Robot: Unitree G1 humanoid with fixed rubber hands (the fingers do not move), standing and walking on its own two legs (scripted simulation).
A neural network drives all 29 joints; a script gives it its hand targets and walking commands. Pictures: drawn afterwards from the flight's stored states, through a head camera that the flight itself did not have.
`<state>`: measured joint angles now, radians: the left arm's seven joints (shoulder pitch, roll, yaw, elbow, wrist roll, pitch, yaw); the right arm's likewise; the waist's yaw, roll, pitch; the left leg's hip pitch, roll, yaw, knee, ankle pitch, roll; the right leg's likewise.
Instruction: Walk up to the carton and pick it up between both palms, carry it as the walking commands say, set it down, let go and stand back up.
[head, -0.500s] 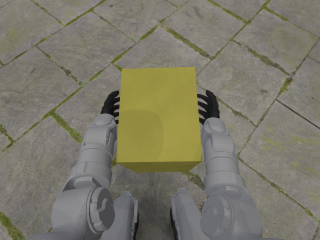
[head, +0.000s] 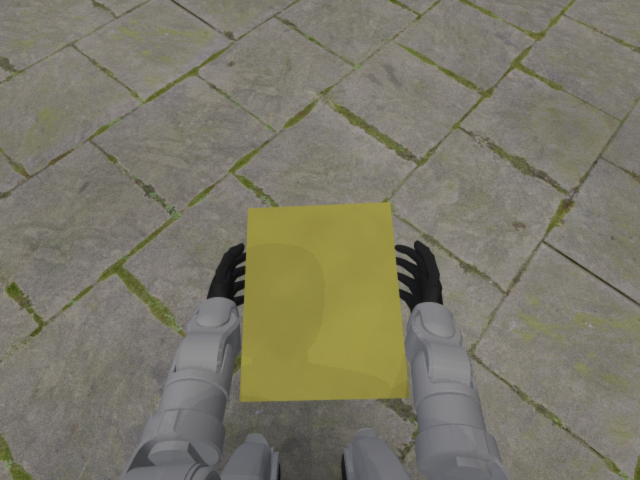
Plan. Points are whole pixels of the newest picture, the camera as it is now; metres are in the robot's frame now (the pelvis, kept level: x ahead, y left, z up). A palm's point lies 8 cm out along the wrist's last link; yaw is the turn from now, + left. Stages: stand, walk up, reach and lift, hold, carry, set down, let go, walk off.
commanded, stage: reach and lift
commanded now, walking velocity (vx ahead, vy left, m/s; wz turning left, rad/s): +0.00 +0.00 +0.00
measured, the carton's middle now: (325, 315) +0.35 -0.02 -0.11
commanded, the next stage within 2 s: none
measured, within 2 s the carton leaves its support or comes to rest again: neither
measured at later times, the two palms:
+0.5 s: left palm (208, 301) +0.33 +0.12 +0.02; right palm (446, 300) +0.32 -0.15 +0.03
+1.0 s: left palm (195, 290) +0.32 +0.11 +0.09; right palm (481, 291) +0.31 -0.15 +0.11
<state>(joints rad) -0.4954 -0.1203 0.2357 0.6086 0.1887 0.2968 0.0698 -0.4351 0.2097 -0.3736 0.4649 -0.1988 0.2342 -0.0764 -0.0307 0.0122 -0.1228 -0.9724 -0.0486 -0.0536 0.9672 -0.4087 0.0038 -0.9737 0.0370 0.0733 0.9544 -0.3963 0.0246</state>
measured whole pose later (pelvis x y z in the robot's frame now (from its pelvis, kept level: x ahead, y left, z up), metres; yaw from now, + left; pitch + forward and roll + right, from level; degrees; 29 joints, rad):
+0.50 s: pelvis -0.01 +0.00 +0.05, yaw +0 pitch +11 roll +0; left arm -0.47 -0.13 0.27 0.60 0.26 0.39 0.04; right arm -0.45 0.22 -0.38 0.50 -0.26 0.33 -0.07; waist -0.05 0.01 -0.03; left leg -0.59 -0.04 -0.07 0.66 -0.27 0.01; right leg -0.58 0.02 0.07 0.64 -0.25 0.02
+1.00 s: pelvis -0.01 +0.00 +0.06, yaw +0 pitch -2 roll +0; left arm -0.44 -0.14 0.22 0.54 0.26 0.61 0.05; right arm -0.43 0.21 -0.37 0.43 -0.28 0.58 -0.04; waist -0.06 0.00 -0.01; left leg -0.22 -0.05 -0.06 0.49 -0.23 0.02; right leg -0.23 0.01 0.08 0.48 -0.22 0.03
